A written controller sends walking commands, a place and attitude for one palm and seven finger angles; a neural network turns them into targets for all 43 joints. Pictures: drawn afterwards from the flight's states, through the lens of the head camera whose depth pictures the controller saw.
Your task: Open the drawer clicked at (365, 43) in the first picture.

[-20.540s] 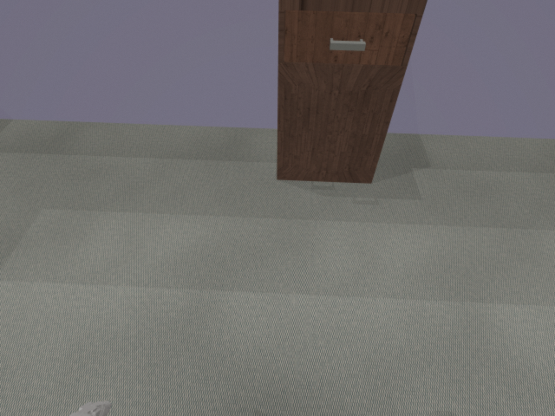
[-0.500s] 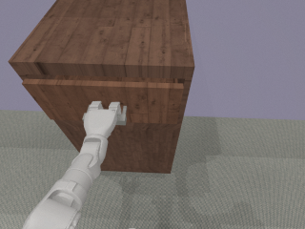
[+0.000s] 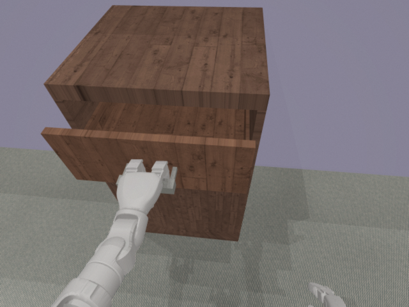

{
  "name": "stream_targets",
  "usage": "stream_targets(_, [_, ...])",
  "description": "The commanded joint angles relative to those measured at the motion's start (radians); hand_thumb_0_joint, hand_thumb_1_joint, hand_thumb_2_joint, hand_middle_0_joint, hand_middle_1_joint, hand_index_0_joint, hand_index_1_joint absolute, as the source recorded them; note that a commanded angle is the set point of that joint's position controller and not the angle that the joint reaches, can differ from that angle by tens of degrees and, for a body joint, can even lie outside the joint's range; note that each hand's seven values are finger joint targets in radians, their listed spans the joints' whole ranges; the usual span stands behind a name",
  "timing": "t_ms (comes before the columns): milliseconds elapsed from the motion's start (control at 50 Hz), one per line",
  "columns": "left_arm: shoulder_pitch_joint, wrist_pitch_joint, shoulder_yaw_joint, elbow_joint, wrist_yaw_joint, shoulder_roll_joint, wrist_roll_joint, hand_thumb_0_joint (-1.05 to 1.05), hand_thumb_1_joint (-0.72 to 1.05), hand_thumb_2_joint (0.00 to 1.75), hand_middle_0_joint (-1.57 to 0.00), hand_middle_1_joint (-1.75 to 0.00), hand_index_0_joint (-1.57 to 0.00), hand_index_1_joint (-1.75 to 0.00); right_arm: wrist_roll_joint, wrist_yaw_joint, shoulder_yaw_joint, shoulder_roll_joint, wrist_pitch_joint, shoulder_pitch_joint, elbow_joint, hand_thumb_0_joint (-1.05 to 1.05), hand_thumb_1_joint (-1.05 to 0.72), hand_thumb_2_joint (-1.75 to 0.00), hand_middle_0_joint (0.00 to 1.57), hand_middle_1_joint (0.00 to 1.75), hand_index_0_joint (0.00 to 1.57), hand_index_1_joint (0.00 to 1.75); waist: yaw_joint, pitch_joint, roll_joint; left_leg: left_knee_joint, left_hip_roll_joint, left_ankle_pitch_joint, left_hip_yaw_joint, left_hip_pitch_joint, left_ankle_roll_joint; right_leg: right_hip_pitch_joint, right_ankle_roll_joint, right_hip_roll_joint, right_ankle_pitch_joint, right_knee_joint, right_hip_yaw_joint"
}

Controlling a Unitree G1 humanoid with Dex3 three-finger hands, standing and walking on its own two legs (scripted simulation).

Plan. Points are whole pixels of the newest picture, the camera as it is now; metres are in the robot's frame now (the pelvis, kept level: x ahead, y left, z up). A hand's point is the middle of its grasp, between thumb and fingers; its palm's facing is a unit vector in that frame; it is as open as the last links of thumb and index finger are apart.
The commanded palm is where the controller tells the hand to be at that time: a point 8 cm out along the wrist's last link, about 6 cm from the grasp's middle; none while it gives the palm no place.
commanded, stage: pull the drawer open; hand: left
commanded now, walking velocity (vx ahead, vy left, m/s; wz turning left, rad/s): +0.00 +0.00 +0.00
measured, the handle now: (148, 176) +0.39 +0.15 +0.01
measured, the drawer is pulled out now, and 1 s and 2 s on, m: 0.11 0.23 0.30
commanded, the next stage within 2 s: open the thumb to release the handle in 1.92 s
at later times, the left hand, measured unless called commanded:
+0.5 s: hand (142, 219) +0.30 +0.15 -0.02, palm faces +0.01 -0.09 -1.00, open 5.6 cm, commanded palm +0.26 +0.15 +0.04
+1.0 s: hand (133, 254) +0.23 +0.15 -0.01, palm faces +0.03 -0.13 -0.99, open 5.8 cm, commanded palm +0.19 +0.16 +0.04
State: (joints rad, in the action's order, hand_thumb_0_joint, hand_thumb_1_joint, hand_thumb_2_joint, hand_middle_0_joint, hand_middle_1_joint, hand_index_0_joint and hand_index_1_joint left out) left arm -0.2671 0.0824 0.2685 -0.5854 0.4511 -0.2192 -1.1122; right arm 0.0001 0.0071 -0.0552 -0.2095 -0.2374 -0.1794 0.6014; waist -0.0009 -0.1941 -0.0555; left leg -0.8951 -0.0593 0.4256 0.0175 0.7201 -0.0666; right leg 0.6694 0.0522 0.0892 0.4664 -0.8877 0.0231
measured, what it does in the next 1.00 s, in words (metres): stands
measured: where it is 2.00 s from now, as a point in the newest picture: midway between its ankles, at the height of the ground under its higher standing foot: outside the picture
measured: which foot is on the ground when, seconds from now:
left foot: down 0.00-1.00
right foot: down 0.00-1.00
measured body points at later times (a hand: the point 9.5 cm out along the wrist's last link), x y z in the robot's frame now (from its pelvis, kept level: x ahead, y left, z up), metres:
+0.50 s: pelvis +0.00 +0.00 +0.00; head +0.03 -0.03 +0.45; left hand +0.29 +0.15 +0.04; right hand +0.15 -0.25 -0.12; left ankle +0.00 +0.08 -0.69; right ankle -0.02 -0.09 -0.69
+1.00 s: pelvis +0.00 -0.01 -0.01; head +0.03 -0.04 +0.44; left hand +0.22 +0.16 +0.04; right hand +0.21 -0.22 -0.11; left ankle +0.00 +0.08 -0.69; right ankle -0.02 -0.09 -0.69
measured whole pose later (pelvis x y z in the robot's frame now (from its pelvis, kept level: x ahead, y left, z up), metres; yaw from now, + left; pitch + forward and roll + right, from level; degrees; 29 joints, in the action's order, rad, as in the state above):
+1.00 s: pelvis +0.00 -0.01 -0.01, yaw +0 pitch +12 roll +1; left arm 0.29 0.05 0.27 -0.05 0.48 -0.26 -1.13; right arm 0.03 0.06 -0.02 -0.22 -0.18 -0.11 0.51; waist -0.06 -0.18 -0.06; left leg -0.95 -0.06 0.46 0.04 0.70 -0.06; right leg 0.67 0.06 0.09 0.52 -0.97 0.04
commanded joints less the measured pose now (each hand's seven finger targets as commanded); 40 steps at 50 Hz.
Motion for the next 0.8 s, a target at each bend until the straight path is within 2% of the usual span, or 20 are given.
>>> stream_targets(0, [-0.264,-0.008,-0.066,0.227,0.050,-0.093,0.002,0.00,0.90,0.90,-0.40,-1.35,-0.40,-1.35,0.001,-0.010,-0.031,-0.117,0.035,0.041,-0.129,0.00,-0.90,-0.90,0.20,0.30,0.20,0.30,0.015,-0.261,0.085,0.075,0.020,-0.337,-0.045,-0.252,0.017,-0.087,0.012,-0.021,-0.387,0.116,0.036])
stream_targets(20, [-0.241,-0.005,-0.071,0.219,0.051,-0.096,0.003,0.00,0.90,0.90,-0.40,-1.35,-0.40,-1.35,-0.001,-0.010,-0.027,-0.113,0.036,0.049,-0.132,0.00,-0.90,-0.90,0.20,0.30,0.20,0.30,0.007,-0.265,0.087,0.079,0.017,-0.326,-0.042,-0.243,0.018,-0.094,0.011,-0.021,-0.378,0.117,0.035])
stream_targets(80, [-0.236,-0.005,-0.077,0.245,0.050,-0.108,0.005,0.00,0.90,0.90,-0.40,-1.35,-0.40,-1.35,-0.001,-0.013,-0.026,-0.115,0.040,0.056,-0.130,0.00,-0.90,-0.90,0.20,0.30,0.20,0.30,0.011,-0.257,0.091,0.083,0.017,-0.307,-0.040,-0.239,0.017,-0.099,0.010,-0.024,-0.371,0.125,0.043])
stream_targets(140, [-0.168,-0.006,-0.111,0.266,0.048,-0.142,0.011,0.00,0.90,0.90,-0.40,-1.35,-0.40,-1.35,-0.002,-0.017,-0.021,-0.119,0.045,0.070,-0.140,0.00,-0.90,-0.90,0.20,0.30,0.20,0.30,-0.009,-0.260,0.087,0.091,0.014,-0.304,-0.041,-0.231,0.020,-0.120,0.014,-0.022,-0.367,0.126,0.054])
stream_targets(160, [-0.134,-0.006,-0.084,0.279,0.046,-0.112,0.015,0.00,0.90,0.90,-0.40,-1.35,-0.40,-1.35,-0.001,-0.015,-0.023,-0.115,0.048,0.062,-0.145,0.00,-0.90,-0.90,0.20,0.30,0.20,0.30,-0.008,-0.254,0.073,0.091,0.013,-0.317,-0.037,-0.240,0.018,-0.124,0.015,-0.022,-0.383,0.124,0.050])
stream_targets(200, [-0.100,-0.005,-0.076,0.295,0.047,-0.102,0.016,0.00,0.90,0.90,-0.40,-1.35,-0.40,-1.35,-0.002,-0.013,-0.022,-0.114,0.052,0.069,-0.151,0.00,-0.90,-0.90,0.20,0.30,0.20,0.30,-0.007,-0.238,0.076,0.092,0.014,-0.309,-0.039,-0.239,0.019,-0.116,0.014,-0.022,-0.370,0.127,0.050])
stream_targets(240, [-0.082,-0.007,-0.097,0.322,0.048,-0.121,0.012,0.00,0.90,0.90,-0.40,-1.35,-0.40,-1.35,-0.001,-0.010,-0.022,-0.117,0.054,0.081,-0.153,0.00,-0.90,-0.90,0.20,0.30,0.20,0.30,-0.014,-0.245,0.081,0.094,0.017,-0.315,-0.043,-0.241,0.022,-0.112,0.015,-0.020,-0.361,0.123,0.051])
stream_targets(320, [-0.043,-0.002,-0.069,0.365,0.048,-0.098,0.016,0.00,0.90,0.90,-0.40,-1.35,-0.40,-1.35,0.000,-0.004,-0.020,-0.115,0.060,0.085,-0.161,0.00,-0.90,-0.90,0.20,0.30,0.20,0.30,-0.009,-0.234,0.086,0.095,0.018,-0.299,-0.042,-0.243,0.020,-0.105,0.013,-0.023,-0.345,0.123,0.047])
stream_targets(340, [-0.007,-0.005,-0.097,0.379,0.051,-0.123,0.013,0.00,0.90,0.90,-0.40,-1.35,-0.40,-1.35,0.001,-0.004,-0.022,-0.118,0.061,0.090,-0.164,0.00,-0.90,-0.90,0.20,0.30,0.20,0.30,-0.021,-0.250,0.086,0.093,0.019,-0.318,-0.043,-0.250,0.022,-0.116,0.016,-0.020,-0.359,0.120,0.056])
stream_targets(360, [0.041,-0.001,-0.070,0.383,0.049,-0.096,0.020,0.00,0.90,0.90,-0.40,-1.35,-0.40,-1.35,0.000,-0.001,-0.020,-0.115,0.065,0.085,-0.172,0.00,-0.90,-0.90,0.20,0.30,0.20,0.30,-0.017,-0.226,0.087,0.092,0.017,-0.323,-0.042,-0.249,0.019,-0.122,0.016,-0.022,-0.378,0.122,0.052])
stream_targets(380, [0.034,-0.002,-0.091,0.397,0.051,-0.118,0.017,0.00,0.90,0.90,-0.40,-1.35,-0.40,-1.35,0.000,-0.001,-0.017,-0.116,0.064,0.094,-0.170,0.00,-0.90,-0.90,0.20,0.30,0.20,0.30,-0.021,-0.231,0.094,0.093,0.018,-0.324,-0.043,-0.244,0.023,-0.116,0.015,-0.021,-0.375,0.115,0.055])
stream_targets(420, [0.024,0.004,-0.050,0.410,0.051,-0.082,0.012,0.00,0.90,0.90,-0.40,-1.35,-0.40,-1.35,0.002,0.004,-0.016,-0.113,0.064,0.102,-0.170,0.00,-0.90,-0.90,0.20,0.30,0.20,0.30,-0.008,-0.210,0.087,0.089,0.019,-0.306,-0.046,-0.247,0.023,-0.090,0.014,-0.023,-0.351,0.115,0.049])
stream_targets(460, [0.079,0.007,-0.067,0.427,0.053,-0.096,0.010,0.00,0.90,0.90,-0.40,-1.35,-0.40,-1.35,0.002,0.005,-0.019,-0.115,0.068,0.099,-0.177,0.00,-0.90,-0.90,0.20,0.30,0.20,0.30,-0.020,-0.209,0.084,0.089,0.020,-0.317,-0.050,-0.257,0.024,-0.094,0.018,-0.019,-0.350,0.112,0.052])
stream_targets(500, [0.086,0.010,-0.052,0.455,0.051,-0.087,0.013,0.00,0.90,0.90,-0.40,-1.35,-0.40,-1.35,0.002,0.008,-0.018,-0.114,0.070,0.103,-0.181,0.00,-0.90,-0.90,0.20,0.30,0.20,0.30,-0.015,-0.205,0.096,0.087,0.020,-0.315,-0.049,-0.258,0.022,-0.096,0.016,-0.021,-0.355,0.113,0.050])
stream_targets(540, [0.123,0.011,-0.082,0.464,0.048,-0.116,0.016,0.00,0.90,0.90,-0.40,-1.35,-0.40,-1.35,0.002,0.008,-0.012,-0.116,0.074,0.117,-0.182,0.00,-0.90,-0.90,0.20,0.30,0.20,0.30,-0.026,-0.220,0.102,0.086,0.016,-0.327,-0.048,-0.254,0.024,-0.117,0.015,-0.020,-0.383,0.112,0.060])
stream_targets(620, [0.208,0.000,-0.056,0.538,0.045,-0.095,0.016,0.00,0.90,0.90,-0.40,-1.35,-0.40,-1.35,0.004,0.018,-0.006,-0.106,0.081,0.135,-0.198,0.00,-0.90,-0.90,0.20,0.30,0.20,0.30,-0.035,-0.225,0.074,0.079,0.017,-0.363,-0.049,-0.273,0.026,-0.116,0.016,-0.023,-0.411,0.099,0.066])
stream_targets(640, [0.254,-0.005,-0.084,0.554,0.048,-0.118,0.017,0.00,0.90,0.90,-0.40,-1.35,-0.40,-1.35,0.005,0.021,-0.005,-0.107,0.083,0.140,-0.205,0.00,-0.90,-0.90,0.20,0.30,0.20,0.30,-0.046,-0.235,0.077,0.076,0.017,-0.388,-0.053,-0.275,0.029,-0.128,0.018,-0.020,-0.431,0.091,0.072])
stream_targets(700, [0.335,-0.017,-0.071,0.599,0.051,-0.104,0.015,0.00,0.90,0.90,-0.40,-1.35,-0.40,-1.35,0.008,0.031,-0.002,-0.102,0.090,0.145,-0.218,0.00,-0.90,-0.90,0.20,0.30,0.20,0.30,-0.044,-0.194,0.077,0.069,0.016,-0.386,-0.055,-0.265,0.029,-0.114,0.018,-0.022,-0.438,0.085,0.072])
stream_targets(760, [0.378,-0.023,-0.051,0.670,0.060,-0.088,0.005,0.00,0.90,0.90,-0.40,-1.35,-0.40,-1.35,0.016,0.042,-0.002,-0.100,0.093,0.153,-0.231,0.00,-0.90,-0.90,0.20,0.30,0.20,0.30,-0.045,-0.212,0.058,0.052,0.020,-0.410,-0.060,-0.276,0.031,-0.097,0.020,-0.025,-0.437,0.066,0.071])
stream_targets(780, [0.408,-0.024,-0.070,0.669,0.065,-0.106,0.003,0.00,0.90,0.90,-0.40,-1.35,-0.40,-1.35,0.016,0.045,0.002,-0.098,0.094,0.163,-0.236,0.00,-0.90,-0.90,0.20,0.30,0.20,0.30,-0.053,-0.206,0.069,0.048,0.018,-0.400,-0.058,-0.268,0.032,-0.094,0.019,-0.023,-0.434,0.064,0.074])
